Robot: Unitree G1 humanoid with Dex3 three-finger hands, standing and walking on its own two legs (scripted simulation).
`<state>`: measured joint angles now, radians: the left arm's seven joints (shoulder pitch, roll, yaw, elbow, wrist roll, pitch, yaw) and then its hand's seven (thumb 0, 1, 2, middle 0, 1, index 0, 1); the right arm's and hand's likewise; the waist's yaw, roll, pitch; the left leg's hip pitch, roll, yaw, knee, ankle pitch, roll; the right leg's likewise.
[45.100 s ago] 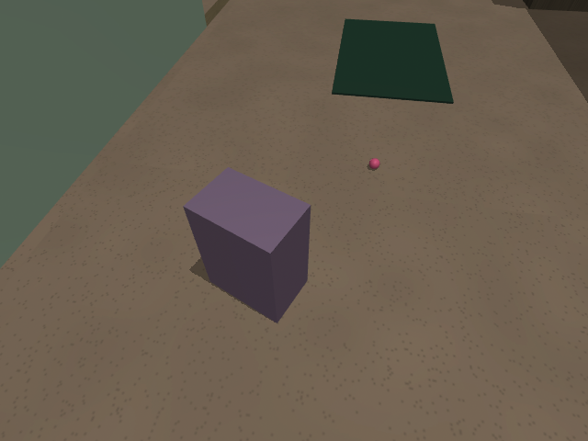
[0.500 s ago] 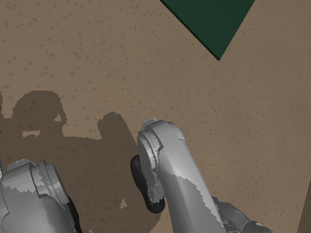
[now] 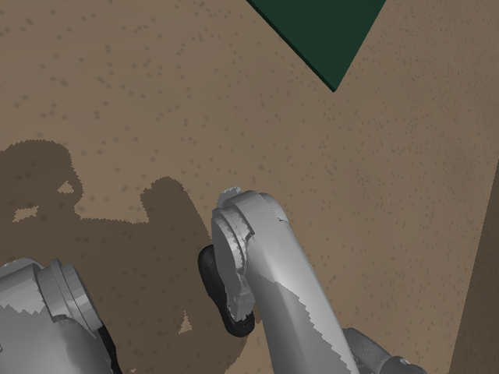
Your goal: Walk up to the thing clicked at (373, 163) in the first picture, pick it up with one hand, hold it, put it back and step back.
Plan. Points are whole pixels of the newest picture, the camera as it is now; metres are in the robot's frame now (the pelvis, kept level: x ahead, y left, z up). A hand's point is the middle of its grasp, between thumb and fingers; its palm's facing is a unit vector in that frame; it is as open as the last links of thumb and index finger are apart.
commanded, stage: close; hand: left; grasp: from above
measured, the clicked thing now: out of the picture +0.45 +0.29 -0.27
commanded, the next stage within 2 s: settle in 1.56 s
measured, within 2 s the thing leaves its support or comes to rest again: leaves its support in 1.94 s
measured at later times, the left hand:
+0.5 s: hand out of the picture +0.43 +0.29 -0.25, palm faces -0.46 -0.14 -0.88, open 12.0 cm
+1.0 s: hand out of the picture +0.43 +0.29 -0.26, palm faces -0.45 -0.14 -0.88, open 9.3 cm
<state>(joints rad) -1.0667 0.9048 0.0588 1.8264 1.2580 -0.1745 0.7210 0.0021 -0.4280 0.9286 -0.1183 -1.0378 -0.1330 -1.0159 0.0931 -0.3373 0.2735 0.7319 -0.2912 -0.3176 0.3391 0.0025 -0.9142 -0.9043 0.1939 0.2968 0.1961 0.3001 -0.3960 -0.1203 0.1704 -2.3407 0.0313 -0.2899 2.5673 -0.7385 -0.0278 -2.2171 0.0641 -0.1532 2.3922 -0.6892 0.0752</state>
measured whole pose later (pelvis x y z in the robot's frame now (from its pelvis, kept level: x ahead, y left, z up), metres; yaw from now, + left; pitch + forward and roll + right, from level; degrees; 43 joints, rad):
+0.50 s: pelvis +0.00 +0.00 +0.01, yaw +0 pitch +27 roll -14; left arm -1.06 0.92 0.04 1.80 1.22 -0.18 0.69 0.00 -0.18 0.72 -0.30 -0.92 -0.33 -0.88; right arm 0.09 -0.36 0.29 0.71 -0.27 -0.32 0.33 0.00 -0.92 -0.90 0.19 0.30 0.20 0.30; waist -0.39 -0.13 0.19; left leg -2.32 0.03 -0.30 2.54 -0.73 -0.03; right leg -2.20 0.06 -0.16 2.37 -0.68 0.07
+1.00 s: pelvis +0.00 +0.00 +0.01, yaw -1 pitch +27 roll -15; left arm -1.07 0.93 0.03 1.80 1.22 -0.17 0.71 0.00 0.14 0.58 -0.53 -0.81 -0.57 -0.75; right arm 0.09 -0.35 0.30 0.69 -0.28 -0.32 0.32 0.00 -0.91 -0.90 0.19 0.30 0.20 0.30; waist -0.40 -0.14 0.19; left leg -2.32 0.03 -0.30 2.54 -0.73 -0.03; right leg -2.19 0.07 -0.17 2.35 -0.67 0.07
